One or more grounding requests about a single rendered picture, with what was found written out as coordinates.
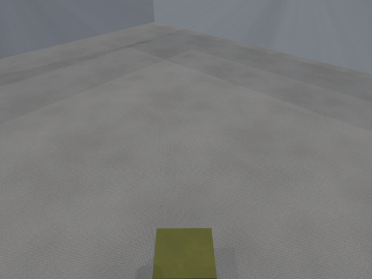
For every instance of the carton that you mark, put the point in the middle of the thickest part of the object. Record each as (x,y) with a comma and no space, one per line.
(184,253)

